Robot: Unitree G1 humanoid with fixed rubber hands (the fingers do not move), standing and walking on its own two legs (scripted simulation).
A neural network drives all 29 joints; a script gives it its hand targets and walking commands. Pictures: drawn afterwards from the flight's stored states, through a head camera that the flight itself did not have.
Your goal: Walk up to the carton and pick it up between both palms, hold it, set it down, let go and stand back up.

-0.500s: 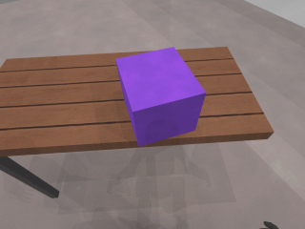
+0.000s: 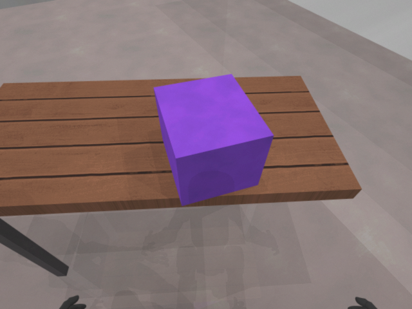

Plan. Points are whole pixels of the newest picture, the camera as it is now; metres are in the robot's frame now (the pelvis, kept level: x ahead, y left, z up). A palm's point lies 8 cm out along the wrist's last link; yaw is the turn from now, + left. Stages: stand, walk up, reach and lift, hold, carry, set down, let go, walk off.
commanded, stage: walk up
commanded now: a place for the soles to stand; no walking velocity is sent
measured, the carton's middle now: (207, 137) +0.49 +0.02 +0.03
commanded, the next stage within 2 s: reach and lift in 0.08 s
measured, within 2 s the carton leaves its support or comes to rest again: neither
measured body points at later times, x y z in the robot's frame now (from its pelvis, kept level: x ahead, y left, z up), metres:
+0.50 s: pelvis +0.03 -0.02 +0.00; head +0.06 -0.01 +0.44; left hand +0.21 +0.29 -0.08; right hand +0.20 -0.31 -0.09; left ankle +0.03 +0.11 -0.74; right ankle +0.01 -0.13 -0.74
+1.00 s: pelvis +0.03 -0.01 +0.01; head +0.04 +0.00 +0.46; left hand +0.21 +0.26 -0.04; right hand +0.20 -0.29 -0.05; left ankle +0.03 +0.11 -0.74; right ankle +0.01 -0.13 -0.74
